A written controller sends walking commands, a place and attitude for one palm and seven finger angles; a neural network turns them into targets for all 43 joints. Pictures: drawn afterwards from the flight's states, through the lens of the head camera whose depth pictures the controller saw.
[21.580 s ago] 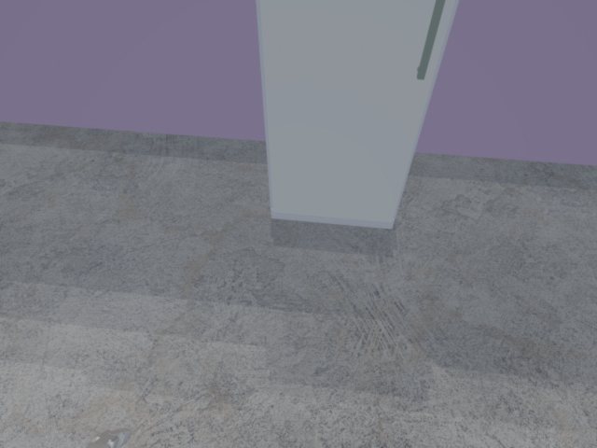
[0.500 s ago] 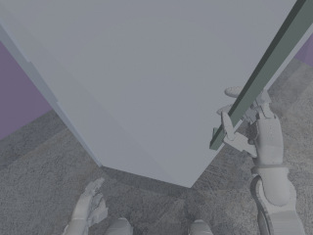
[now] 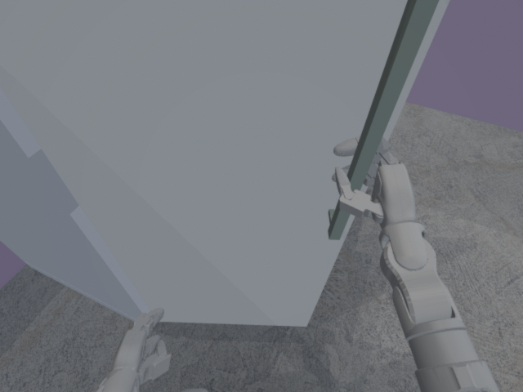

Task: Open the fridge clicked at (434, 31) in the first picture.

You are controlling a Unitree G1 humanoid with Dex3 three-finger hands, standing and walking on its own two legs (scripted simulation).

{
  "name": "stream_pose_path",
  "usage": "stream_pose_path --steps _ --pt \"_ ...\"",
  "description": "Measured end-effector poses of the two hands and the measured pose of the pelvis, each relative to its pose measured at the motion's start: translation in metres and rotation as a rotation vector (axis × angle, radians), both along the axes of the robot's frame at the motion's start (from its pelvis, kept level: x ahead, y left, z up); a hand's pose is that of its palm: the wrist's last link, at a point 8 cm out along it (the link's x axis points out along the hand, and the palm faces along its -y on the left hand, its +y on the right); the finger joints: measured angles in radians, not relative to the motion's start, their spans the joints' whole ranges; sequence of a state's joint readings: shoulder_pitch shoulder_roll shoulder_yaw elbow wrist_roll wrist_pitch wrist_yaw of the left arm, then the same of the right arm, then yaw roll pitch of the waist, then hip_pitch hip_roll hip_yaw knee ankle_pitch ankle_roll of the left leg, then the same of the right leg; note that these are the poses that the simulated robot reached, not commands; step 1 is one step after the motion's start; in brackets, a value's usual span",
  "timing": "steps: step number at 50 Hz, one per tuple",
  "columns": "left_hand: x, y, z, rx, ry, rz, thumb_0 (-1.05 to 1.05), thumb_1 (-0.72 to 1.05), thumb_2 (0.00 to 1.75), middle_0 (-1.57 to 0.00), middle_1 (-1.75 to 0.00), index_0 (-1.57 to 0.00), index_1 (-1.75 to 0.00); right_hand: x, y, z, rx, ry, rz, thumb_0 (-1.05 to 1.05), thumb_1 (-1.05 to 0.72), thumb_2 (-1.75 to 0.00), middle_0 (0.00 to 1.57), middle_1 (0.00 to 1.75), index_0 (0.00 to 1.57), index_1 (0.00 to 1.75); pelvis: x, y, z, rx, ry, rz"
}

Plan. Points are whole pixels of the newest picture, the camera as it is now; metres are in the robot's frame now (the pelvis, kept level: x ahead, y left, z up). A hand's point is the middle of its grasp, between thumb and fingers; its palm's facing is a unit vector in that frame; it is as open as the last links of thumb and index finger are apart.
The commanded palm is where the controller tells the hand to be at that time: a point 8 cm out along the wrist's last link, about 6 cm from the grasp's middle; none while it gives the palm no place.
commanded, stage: stop walking and hold the door back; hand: right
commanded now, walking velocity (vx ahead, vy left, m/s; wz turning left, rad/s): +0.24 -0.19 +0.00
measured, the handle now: (370, 121) +0.40 -0.13 +0.23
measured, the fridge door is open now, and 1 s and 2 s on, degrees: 67 64 62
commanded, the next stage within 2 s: loosen the grip on the handle in 1.26 s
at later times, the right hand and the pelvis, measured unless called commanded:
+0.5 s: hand (338, 168) +0.40 -0.11 +0.14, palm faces +0.04 +0.98 -0.17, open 5.3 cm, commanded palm +0.38 -0.16 +0.13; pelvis -0.04 +0.01 -0.01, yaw +1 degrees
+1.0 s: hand (342, 178) +0.38 -0.11 +0.14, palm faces -0.05 +0.99 -0.13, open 5.5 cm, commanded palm +0.37 -0.17 +0.13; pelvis -0.03 -0.02 +0.00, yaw +5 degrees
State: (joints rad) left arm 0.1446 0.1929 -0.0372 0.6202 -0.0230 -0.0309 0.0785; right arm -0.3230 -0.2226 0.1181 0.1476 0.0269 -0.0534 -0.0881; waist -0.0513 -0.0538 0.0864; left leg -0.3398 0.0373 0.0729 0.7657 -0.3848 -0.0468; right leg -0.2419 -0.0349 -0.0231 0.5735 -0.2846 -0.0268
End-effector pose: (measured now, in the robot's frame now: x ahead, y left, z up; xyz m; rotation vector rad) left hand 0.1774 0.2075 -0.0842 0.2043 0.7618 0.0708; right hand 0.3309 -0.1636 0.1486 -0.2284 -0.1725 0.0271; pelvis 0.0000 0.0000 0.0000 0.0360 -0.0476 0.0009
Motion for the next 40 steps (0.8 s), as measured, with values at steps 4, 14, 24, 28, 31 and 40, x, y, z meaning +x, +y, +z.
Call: stream_pose_path --steps 4,14,24,28,31,40 --pt "-0.006 0.005 -0.02 -0.036 0.014 -0.056 0.01 0.9 0.9 -0.2 -0.3 -0.2 -0.3 0.004 0.004 0.0 0.002 0.013 -0.083 -0.06 -0.65 -0.84 0.47 1.4 0.38 1.39 -0.015 0.022 -0.016 -0.03 0.005 -0.02" --pt "-0.085 0.061 -0.025 0.059 0.168 0.086 0.01 0.9 0.9 -0.2 -0.3 -0.2 -0.3 0.025 0.005 0.002 0.005 0.11 -0.087 -0.05 -0.69 -0.86 0.47 1.4 0.42 1.4 -0.036 0.02 0.001 -0.106 0.004 -0.035" --pt "-0.155 0.063 -0.038 0.071 0.256 0.226 0.02 0.91 0.9 -0.2 -0.3 -0.19 -0.3 0.046 0.004 -0.001 0.058 0.086 -0.061 -0.04 -0.72 -0.83 0.46 1.4 0.41 1.4 -0.04 0.004 -0.008 -0.065 0.004 0.017" --pt "-0.16 0.048 -0.053 0.003 0.284 0.198 0.02 0.91 0.9 -0.2 -0.3 -0.19 -0.3 0.048 0.005 -0.001 0.042 0.072 -0.084 -0.04 -0.72 -0.83 0.46 1.4 0.39 1.4 -0.038 0.012 -0.013 -0.053 0.003 0.026" --pt "-0.155 0.042 -0.056 -0.025 0.279 0.199 0.02 0.91 0.9 -0.2 -0.3 -0.2 -0.3 0.047 0.005 -0.001 0.032 0.077 -0.091 -0.04 -0.72 -0.82 0.46 1.4 0.37 1.4 -0.037 0.011 -0.01 -0.049 -0.001 0.019" --pt "-0.114 0.039 -0.022 0.047 0.134 0.174 0.02 0.9 0.9 -0.2 -0.3 -0.2 -0.3 0.044 0.002 -0.002 0.074 0.056 -0.031 -0.02 -0.73 -0.8 0.46 1.4 0.39 1.4 -0.032 -0.005 0.0 -0.06 0.018 0.044"
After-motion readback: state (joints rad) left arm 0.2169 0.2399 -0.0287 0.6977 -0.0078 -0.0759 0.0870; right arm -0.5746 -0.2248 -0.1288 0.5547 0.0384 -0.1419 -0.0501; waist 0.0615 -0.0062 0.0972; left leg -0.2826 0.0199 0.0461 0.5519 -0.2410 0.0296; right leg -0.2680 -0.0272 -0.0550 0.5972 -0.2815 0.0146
